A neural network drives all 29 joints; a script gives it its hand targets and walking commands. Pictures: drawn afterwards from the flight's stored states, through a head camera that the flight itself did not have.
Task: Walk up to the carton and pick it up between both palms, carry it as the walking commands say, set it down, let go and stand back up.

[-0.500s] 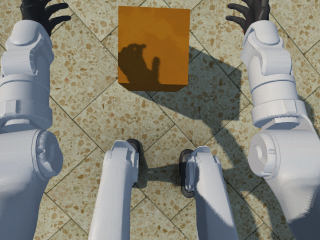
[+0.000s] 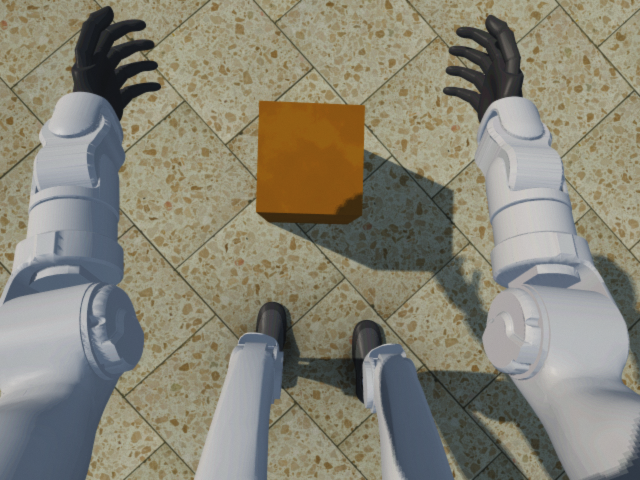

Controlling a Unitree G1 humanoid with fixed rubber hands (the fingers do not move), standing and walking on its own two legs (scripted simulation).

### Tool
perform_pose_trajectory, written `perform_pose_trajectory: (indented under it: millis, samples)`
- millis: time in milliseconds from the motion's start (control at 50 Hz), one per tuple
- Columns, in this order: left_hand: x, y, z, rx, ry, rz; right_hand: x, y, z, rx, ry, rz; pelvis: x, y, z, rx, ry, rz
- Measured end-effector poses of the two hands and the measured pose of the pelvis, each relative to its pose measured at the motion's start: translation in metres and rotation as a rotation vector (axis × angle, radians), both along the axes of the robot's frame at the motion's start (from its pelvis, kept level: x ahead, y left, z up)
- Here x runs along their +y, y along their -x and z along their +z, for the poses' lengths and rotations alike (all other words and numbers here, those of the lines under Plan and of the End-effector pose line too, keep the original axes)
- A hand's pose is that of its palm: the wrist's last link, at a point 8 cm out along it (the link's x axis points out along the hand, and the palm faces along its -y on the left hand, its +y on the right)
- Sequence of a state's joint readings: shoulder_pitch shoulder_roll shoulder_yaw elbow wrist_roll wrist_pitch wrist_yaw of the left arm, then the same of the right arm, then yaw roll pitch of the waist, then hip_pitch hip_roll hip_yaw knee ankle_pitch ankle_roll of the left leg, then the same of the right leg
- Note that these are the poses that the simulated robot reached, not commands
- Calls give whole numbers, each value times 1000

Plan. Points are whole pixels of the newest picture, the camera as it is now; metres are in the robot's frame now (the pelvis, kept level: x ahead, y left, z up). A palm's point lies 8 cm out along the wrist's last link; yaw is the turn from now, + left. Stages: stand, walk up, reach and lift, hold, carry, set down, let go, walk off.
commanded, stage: set down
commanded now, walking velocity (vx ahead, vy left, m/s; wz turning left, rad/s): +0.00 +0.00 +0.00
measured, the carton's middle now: (309, 171) +0.54 +0.04 -0.54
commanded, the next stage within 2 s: let go in 0.04 s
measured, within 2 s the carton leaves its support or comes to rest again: neither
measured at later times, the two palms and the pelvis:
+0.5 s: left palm (66, 210) +0.38 +0.25 -0.03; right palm (576, 216) +0.41 -0.20 -0.03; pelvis +0.05 +0.00 +0.07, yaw +1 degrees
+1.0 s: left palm (28, 426) +0.23 +0.22 +0.04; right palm out of the picture +0.25 -0.25 +0.05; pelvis +0.08 -0.02 +0.11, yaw +2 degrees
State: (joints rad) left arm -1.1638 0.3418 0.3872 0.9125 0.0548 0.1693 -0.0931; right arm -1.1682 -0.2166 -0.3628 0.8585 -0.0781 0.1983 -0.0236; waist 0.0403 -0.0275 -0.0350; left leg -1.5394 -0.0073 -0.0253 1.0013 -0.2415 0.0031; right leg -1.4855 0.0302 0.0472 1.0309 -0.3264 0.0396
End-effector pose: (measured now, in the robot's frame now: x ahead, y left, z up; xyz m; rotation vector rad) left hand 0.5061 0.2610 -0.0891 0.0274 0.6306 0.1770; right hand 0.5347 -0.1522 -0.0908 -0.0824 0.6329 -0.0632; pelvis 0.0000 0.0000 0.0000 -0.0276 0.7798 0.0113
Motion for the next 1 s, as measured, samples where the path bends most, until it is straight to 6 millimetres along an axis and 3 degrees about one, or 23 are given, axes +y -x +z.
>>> perform_pose_trajectory:
  millis: [160,280,580,840,920,1000]
  samples:
    - [-5,11,-7,51,-34,-27,1,11,-4,39,41,11,0,-10,14,-12,1,8]
    - [-3,45,-3,96,-101,-65,-13,48,-3,71,104,28,0,-24,27,-54,1,13]
    - [-16,151,80,132,-85,-105,-59,152,81,101,98,47,-8,-53,80,-304,-22,9]
    - [-32,256,119,179,-101,-110,-84,257,122,143,100,48,-16,-70,107,-623,-39,17]
    - [-35,273,127,187,-93,-111,-92,277,133,152,106,47,-18,-76,112,-710,-44,16]
    - [-40,276,131,181,-81,-119,-96,286,138,162,108,50,-18,-80,113,-779,-47,14]
